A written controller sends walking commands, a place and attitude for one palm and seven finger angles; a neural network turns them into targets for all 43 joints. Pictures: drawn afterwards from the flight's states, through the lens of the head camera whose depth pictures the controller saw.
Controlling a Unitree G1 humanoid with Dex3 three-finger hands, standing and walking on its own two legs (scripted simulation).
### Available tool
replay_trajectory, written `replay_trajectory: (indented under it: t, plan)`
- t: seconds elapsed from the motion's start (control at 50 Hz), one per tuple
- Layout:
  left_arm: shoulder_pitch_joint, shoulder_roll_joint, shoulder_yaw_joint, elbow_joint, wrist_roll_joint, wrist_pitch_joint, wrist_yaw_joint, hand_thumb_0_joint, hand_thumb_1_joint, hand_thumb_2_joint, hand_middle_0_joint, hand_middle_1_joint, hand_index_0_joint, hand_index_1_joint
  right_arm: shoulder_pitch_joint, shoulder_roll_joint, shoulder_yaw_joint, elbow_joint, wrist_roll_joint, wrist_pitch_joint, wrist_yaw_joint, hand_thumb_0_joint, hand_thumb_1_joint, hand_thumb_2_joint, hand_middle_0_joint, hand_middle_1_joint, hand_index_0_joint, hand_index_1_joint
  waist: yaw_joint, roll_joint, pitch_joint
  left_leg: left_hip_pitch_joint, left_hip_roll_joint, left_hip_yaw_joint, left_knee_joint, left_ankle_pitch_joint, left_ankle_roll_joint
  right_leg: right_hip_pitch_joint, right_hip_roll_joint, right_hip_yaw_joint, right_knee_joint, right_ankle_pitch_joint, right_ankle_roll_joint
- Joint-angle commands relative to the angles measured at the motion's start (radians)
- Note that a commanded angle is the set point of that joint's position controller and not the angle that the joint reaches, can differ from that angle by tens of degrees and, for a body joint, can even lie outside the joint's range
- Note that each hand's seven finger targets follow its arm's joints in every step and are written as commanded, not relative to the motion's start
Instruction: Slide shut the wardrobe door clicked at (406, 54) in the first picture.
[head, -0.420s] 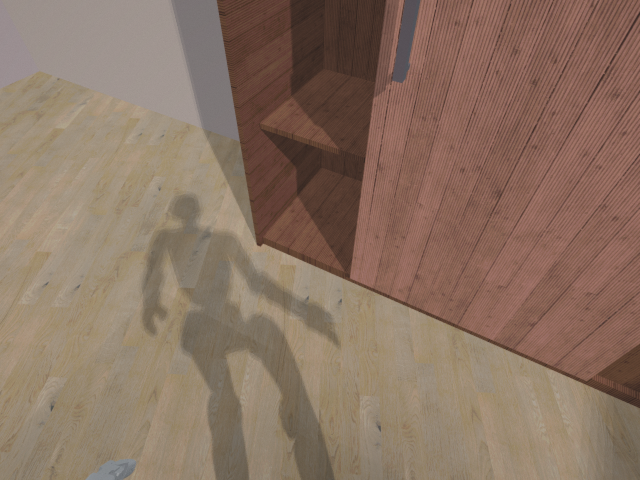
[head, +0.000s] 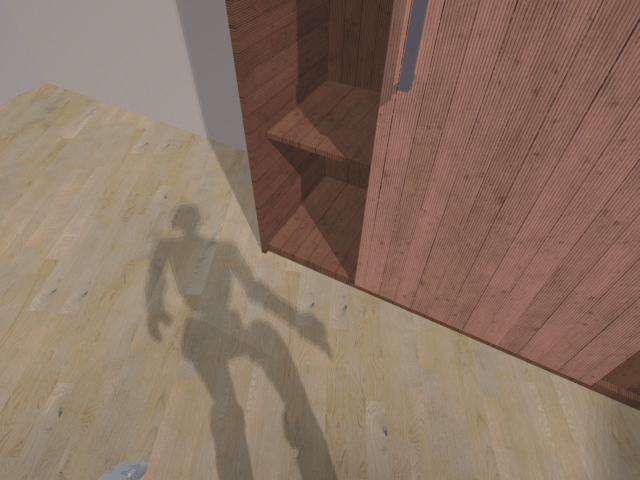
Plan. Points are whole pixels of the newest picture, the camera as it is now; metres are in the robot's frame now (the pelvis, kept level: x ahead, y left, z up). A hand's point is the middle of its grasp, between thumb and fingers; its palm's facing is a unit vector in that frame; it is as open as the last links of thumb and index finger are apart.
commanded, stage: stand and wait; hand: right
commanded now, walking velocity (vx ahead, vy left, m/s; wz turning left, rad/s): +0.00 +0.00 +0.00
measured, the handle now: (419, 22) +0.87 -0.14 +0.21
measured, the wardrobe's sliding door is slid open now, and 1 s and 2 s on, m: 0.41 0.41 0.41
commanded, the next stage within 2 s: look at it before walking up in 0.52 s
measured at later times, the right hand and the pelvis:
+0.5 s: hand out of the picture +0.06 -0.23 -0.15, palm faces -0.04 +0.94 -0.33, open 7.4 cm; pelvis -0.02 +0.01 +0.00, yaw +0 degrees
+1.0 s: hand out of the picture +0.06 -0.23 -0.15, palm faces -0.03 +0.95 -0.32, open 7.4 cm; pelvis -0.01 +0.01 +0.00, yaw +0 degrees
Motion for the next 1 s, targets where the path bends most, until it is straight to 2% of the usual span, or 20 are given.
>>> replay_trajectory:
  t: [0.0, 0.24, 0.38, 0.98]
  plan:
    - [-0.046, 0.202, 0.044, -0.054, -0.005, -0.022, 0.012, 0.0, 0.9, 0.9, -0.2, -0.3, -0.2, -0.3, -0.046, -0.216, -0.047, -0.058, 0.001, -0.025, -0.019, 0.0, -0.9, -0.9, 0.2, 0.3, 0.2, 0.3, 0.006, -0.003, -0.076, 0.017, 0.11, -0.095, -0.077, 0.22, 0.04, 0.023, -0.106, 0.075, -0.067, 0.189, -0.028]
    - [-0.01, 0.202, 0.039, -0.002, -0.007, -0.022, 0.011, 0.0, 0.9, 0.9, -0.2, -0.3, -0.2, -0.3, -0.037, -0.21, -0.043, -0.014, 0.002, -0.024, -0.017, 0.0, -0.9, -0.9, 0.2, 0.3, 0.2, 0.3, 0.005, -0.003, -0.037, -0.004, 0.104, -0.11, -0.122, 0.105, 0.038, 0.003, -0.111, 0.082, -0.105, 0.107, -0.024]
    - [0.002, 0.201, 0.04, 0.01, -0.007, -0.022, 0.009, 0.0, 0.9, 0.9, -0.2, -0.3, -0.2, -0.3, -0.036, -0.21, -0.044, -0.008, 0.0, -0.025, -0.018, 0.0, -0.9, -0.9, 0.2, 0.3, 0.2, 0.3, 0.006, 0.005, -0.041, -0.008, 0.105, -0.116, -0.131, 0.082, 0.038, 0.003, -0.113, 0.084, -0.108, 0.099, -0.023]
    - [-0.015, 0.207, 0.039, 0.01, -0.009, -0.028, 0.011, 0.0, 0.9, 0.9, -0.2, -0.3, -0.2, -0.3, -0.035, -0.214, -0.047, -0.004, 0.0, -0.031, -0.018, 0.0, -0.9, -0.9, 0.2, 0.3, 0.2, 0.3, 0.004, -0.009, -0.063, 0.026, 0.108, -0.105, -0.127, 0.212, 0.036, 0.034, -0.122, 0.081, -0.111, 0.188, -0.021]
